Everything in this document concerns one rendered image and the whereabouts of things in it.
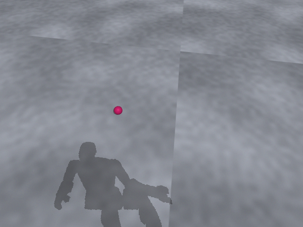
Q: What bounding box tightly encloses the ball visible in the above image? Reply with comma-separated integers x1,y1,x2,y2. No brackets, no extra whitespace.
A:
114,106,123,114

